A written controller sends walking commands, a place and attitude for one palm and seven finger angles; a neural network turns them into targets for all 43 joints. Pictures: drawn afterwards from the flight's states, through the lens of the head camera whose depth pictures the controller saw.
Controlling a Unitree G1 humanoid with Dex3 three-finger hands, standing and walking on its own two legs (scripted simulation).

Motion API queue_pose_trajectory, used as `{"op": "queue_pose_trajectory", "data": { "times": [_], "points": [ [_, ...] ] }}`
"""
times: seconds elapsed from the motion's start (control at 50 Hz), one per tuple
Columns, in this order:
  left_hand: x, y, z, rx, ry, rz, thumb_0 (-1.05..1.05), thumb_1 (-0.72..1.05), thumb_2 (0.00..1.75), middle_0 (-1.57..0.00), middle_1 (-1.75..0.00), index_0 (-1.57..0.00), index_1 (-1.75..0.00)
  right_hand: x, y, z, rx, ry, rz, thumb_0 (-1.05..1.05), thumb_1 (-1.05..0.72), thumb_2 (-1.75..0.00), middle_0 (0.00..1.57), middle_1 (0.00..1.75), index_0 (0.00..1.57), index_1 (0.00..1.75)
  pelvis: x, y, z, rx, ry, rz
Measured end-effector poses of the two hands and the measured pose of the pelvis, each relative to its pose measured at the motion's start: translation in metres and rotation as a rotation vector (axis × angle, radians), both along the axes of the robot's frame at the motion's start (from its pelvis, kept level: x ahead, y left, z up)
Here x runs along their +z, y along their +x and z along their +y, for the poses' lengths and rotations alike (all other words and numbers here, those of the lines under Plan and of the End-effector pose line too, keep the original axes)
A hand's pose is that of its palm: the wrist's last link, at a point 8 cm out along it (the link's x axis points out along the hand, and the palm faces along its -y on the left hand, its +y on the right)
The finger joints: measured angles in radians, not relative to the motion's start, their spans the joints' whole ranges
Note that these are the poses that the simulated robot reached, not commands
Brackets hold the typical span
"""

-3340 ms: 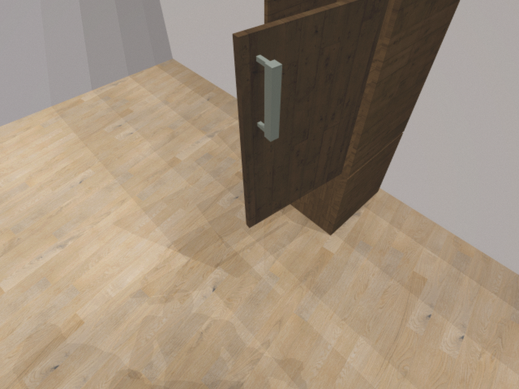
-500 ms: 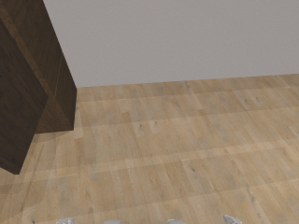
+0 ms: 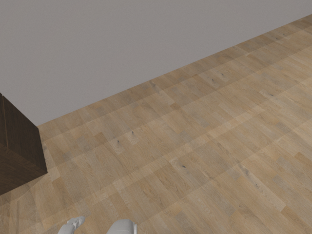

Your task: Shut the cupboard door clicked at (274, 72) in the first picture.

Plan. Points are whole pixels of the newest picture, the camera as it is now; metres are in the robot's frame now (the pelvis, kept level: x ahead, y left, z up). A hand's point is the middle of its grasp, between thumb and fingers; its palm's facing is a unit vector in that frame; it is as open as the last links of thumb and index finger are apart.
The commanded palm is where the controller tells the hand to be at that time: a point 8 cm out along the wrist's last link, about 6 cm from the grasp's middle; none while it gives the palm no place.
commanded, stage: walk around to get in front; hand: left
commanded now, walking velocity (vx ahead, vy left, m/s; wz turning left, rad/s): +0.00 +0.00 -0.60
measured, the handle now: out of the picture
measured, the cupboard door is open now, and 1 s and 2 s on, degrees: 82 82 82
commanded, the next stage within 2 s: none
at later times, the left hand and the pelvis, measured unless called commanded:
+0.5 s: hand (90, 214) +0.18 +0.22 -0.16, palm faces -0.25 -0.95 -0.20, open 7.4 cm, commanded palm none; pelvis +0.04 +0.04 +0.01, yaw -18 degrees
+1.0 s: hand (125, 197) +0.23 +0.12 -0.16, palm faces -0.54 -0.81 -0.23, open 7.3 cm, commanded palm none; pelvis +0.06 +0.00 +0.01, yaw -35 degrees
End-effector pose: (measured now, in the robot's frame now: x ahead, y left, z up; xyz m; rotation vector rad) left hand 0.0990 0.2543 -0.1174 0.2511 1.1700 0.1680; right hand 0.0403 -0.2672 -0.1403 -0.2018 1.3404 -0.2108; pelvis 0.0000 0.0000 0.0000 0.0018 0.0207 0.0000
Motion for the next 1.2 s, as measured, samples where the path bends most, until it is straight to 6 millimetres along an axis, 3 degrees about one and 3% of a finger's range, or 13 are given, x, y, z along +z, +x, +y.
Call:
{"op": "queue_pose_trajectory", "data": {
  "times": [0.14, 0.24, 0.3, 0.4, 0.5, 0.6, 0.68, 0.74, 0.84, 0.98, 1.1, 1.2],
  "points": [
    [-0.006, 0.01, -0.006, -0.069, -0.033, 0.061, 0.0, 0.9, 0.9, -0.2, -0.3, -0.21, -0.3, 0.017, 0.026, 0.009, -0.05, -0.007, -0.106, 0.01, -0.91, -0.9, 0.2, 0.3, 0.2, 0.3, 0.007, 0.009, 0.007, -0.087, 0.015, 0.017],
    [-0.023, 0.023, 0.009, -0.095, -0.064, 0.081, 0.0, 0.9, 0.9, -0.2, -0.3, -0.21, -0.3, 0.022, 0.04, 0.027, -0.077, -0.037, -0.166, 0.01, -0.91, -0.9, 0.2, 0.3, 0.2, 0.3, 0.0, 0.02, 0.026, -0.141, -0.009, 0.023],
    [-0.032, 0.036, 0.019, -0.109, -0.076, 0.088, 0.0, 0.9, 0.9, -0.2, -0.3, -0.21, -0.3, 0.026, 0.037, 0.039, -0.083, -0.058, -0.176, 0.01, -0.91, -0.9, 0.2, 0.3, 0.2, 0.3, -0.003, 0.025, 0.035, -0.179, -0.015, 0.02],
    [-0.023, 0.063, 0.023, -0.166, -0.085, 0.081, 0.0, 0.91, 0.9, -0.2, -0.3, -0.2, -0.3, 0.039, 0.014, 0.052, -0.124, -0.069, -0.134, 0.01, -0.91, -0.9, 0.2, 0.3, 0.21, 0.3, 0.009, 0.031, 0.039, -0.236, -0.041, 0.021],
    [-0.014, 0.089, 0.011, -0.246, -0.079, 0.077, 0.0, 0.91, 0.9, -0.2, -0.29, -0.2, -0.3, 0.038, -0.017, 0.054, -0.222, -0.056, -0.095, 0.01, -0.9, -0.9, 0.2, 0.3, 0.21, 0.3, 0.013, 0.036, 0.037, -0.306, -0.05, 0.022],
    [-0.009, 0.12, -0.022, -0.358, -0.059, 0.06, 0.0, 0.91, 0.9, -0.2, -0.29, -0.2, -0.3, 0.023, -0.058, 0.047, -0.34, -0.024, -0.053, 0.01, -0.9, -0.9, 0.2, 0.3, 0.21, 0.3, 0.008, 0.038, 0.025, -0.379, -0.035, 0.01],
    [-0.009, 0.144, -0.057, -0.449, -0.03, -0.008, 0.0, 0.91, 0.9, -0.2, -0.29, -0.2, -0.3, -0.003, -0.092, 0.033, -0.43, 0.009, -0.015, 0.01, -0.9, -0.9, 0.2, 0.3, 0.21, 0.3, -0.009, 0.039, 0.005, -0.432, -0.004, 0.0],
    [-0.004, 0.149, -0.074, -0.48, -0.013, -0.03, 0.0, 0.91, 0.9, -0.2, -0.29, -0.2, -0.3, -0.01, -0.103, 0.022, -0.476, 0.015, 0.023, 0.01, -0.91, -0.9, 0.2, 0.3, 0.21, 0.3, -0.008, 0.036, 0.0, -0.462, -0.011, -0.007],
    [0.002, 0.146, -0.089, -0.517, -0.002, 0.017, 0.0, 0.91, 0.9, -0.2, -0.3, -0.21, -0.3, 0.004, -0.092, 0.009, -0.518, 0.006, -0.025, 0.01, -0.91, -0.9, 0.2, 0.3, 0.2, 0.3, 0.004, 0.039, -0.006, -0.524, 0.014, 0.004],
    [-0.007, 0.152, -0.094, -0.569, -0.031, 0.074, 0.0, 0.9, 0.9, -0.2, -0.3, -0.21, -0.3, 0.019, -0.06, 0.004, -0.553, -0.039, -0.12, 0.01, -0.91, -0.9, 0.2, 0.3, 0.2, 0.3, 0.007, 0.053, -0.002, -0.601, 0.014, 0.016],
    [-0.03, 0.177, -0.082, -0.593, -0.057, 0.11, 0.0, 0.9, 0.9, -0.2, -0.3, -0.21, -0.3, 0.026, -0.036, 0.017, -0.576, -0.106, -0.182, 0.01, -0.91, -0.9, 0.2, 0.3, 0.2, 0.3, -0.003, 0.075, 0.013, -0.663, -0.011, 0.031],
    [-0.026, 0.204, -0.084, -0.65, -0.062, 0.116, 0.0, 0.91, 0.9, -0.2, -0.3, -0.2, -0.3, 0.041, -0.045, 0.04, -0.606, -0.119, -0.153, 0.01, -0.91, -0.9, 0.2, 0.3, 0.21, 0.3, 0.007, 0.085, 0.017, -0.732, -0.034, 0.028]
  ]
}}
